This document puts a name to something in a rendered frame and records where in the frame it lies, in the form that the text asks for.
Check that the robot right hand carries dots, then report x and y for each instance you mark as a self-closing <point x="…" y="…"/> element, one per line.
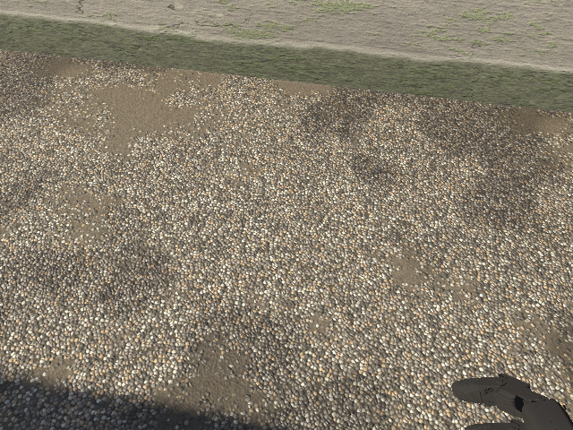
<point x="515" y="398"/>

